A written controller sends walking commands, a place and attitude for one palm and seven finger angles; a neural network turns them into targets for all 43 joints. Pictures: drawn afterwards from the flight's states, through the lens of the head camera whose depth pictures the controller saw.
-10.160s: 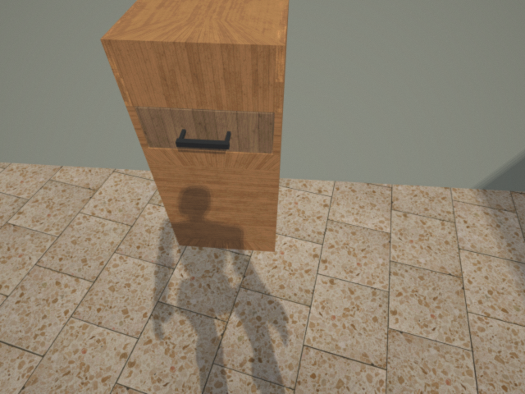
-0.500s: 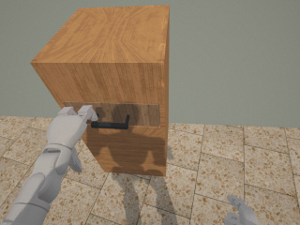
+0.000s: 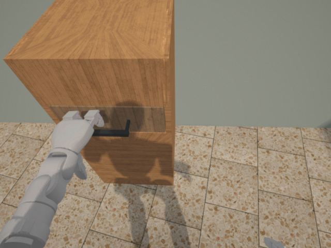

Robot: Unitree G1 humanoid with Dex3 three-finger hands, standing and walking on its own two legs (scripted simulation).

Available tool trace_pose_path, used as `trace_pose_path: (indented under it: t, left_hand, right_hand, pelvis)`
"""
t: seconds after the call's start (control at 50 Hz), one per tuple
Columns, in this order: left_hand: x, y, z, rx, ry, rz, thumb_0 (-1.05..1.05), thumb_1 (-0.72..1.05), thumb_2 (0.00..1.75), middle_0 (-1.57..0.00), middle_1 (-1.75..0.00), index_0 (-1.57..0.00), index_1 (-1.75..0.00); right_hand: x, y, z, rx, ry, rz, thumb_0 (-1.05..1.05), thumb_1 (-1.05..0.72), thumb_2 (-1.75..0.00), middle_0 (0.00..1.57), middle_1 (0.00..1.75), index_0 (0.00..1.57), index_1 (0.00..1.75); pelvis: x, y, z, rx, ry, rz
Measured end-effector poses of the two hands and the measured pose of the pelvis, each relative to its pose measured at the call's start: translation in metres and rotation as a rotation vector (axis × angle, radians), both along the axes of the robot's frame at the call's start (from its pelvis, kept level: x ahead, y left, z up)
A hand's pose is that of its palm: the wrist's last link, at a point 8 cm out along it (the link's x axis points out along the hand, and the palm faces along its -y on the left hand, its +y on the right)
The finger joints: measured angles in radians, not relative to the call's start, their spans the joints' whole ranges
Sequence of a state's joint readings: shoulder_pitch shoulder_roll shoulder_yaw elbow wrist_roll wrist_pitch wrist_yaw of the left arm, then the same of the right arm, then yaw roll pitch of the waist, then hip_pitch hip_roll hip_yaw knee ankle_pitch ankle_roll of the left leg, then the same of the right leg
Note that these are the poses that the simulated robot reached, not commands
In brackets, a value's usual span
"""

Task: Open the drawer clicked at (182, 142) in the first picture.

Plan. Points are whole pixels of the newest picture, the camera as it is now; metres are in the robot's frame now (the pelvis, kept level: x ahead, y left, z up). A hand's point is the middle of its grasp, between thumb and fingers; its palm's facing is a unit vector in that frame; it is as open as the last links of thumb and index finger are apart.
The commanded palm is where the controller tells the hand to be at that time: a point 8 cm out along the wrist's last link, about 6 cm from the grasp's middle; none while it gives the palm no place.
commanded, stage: move the hooked fingers above the handle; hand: left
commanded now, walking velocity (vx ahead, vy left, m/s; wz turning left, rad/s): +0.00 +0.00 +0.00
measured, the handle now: (108, 127) +0.49 +0.25 -0.09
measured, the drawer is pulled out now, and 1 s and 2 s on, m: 0.00 0.00 0.00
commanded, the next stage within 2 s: lower the fingers behind the handle in 1.58 s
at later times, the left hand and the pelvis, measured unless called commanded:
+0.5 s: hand (91, 137) +0.40 +0.25 -0.01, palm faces -0.06 -0.05 -1.00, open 13.8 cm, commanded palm +0.38 +0.25 +0.04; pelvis -0.01 +0.01 -0.02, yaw +0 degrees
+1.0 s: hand (101, 130) +0.45 +0.25 -0.05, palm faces -0.06 -0.04 -1.00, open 13.8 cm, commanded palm +0.43 +0.24 +0.01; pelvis -0.02 +0.02 -0.04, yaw -2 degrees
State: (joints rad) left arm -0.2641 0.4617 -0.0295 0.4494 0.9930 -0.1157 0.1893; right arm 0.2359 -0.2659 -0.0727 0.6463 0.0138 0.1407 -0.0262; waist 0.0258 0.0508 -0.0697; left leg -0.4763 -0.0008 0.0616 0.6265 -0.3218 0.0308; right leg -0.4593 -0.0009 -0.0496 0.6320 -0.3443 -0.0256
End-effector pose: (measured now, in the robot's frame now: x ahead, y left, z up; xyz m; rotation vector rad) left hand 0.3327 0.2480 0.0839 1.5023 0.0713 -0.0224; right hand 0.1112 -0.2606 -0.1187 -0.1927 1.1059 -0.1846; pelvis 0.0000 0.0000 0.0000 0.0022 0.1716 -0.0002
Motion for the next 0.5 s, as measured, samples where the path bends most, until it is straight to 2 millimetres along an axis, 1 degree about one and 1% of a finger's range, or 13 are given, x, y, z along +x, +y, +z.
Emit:
trace_pose_path:
  t: [0.1, 0.24, 0.34, 0.5]
  left_hand:
    - [0.012, -0.002, -0.007, 0.009, -0.024, -0.001, 0.00, -0.49, 0.30, -0.32, -1.20, -0.32, -1.20]
    - [0.026, -0.001, -0.016, 0.023, -0.005, 0.032, 0.00, -0.49, 0.30, -0.32, -1.20, -0.31, -1.20]
    - [0.035, 0.000, -0.025, 0.019, 0.024, 0.022, 0.00, -0.49, 0.30, -0.32, -1.20, -0.31, -1.20]
    - [0.046, 0.004, -0.036, 0.024, 0.005, 0.000, 0.00, -0.49, 0.30, -0.32, -1.20, -0.31, -1.20]
  right_hand:
    - [-0.013, -0.001, -0.005, -0.001, 0.033, -0.026, 0.01, -0.91, -0.90, 0.19, 0.30, 0.20, 0.30]
    - [-0.023, 0.003, -0.010, 0.011, 0.050, -0.050, 0.00, -0.91, -0.90, 0.20, 0.30, 0.20, 0.30]
    - [-0.030, 0.005, -0.010, 0.002, 0.063, -0.057, 0.00, -0.91, -0.90, 0.20, 0.30, 0.21, 0.30]
    - [-0.046, 0.003, -0.016, -0.020, 0.105, -0.069, 0.00, -0.91, -0.90, 0.20, 0.30, 0.21, 0.30]
  pelvis:
    - [0.000, 0.001, -0.003, -0.001, 0.022, -0.002]
    - [-0.001, 0.003, -0.006, -0.003, 0.041, -0.007]
    - [-0.002, 0.004, -0.008, -0.005, 0.055, -0.007]
    - [-0.006, 0.008, -0.015, -0.012, 0.094, -0.006]
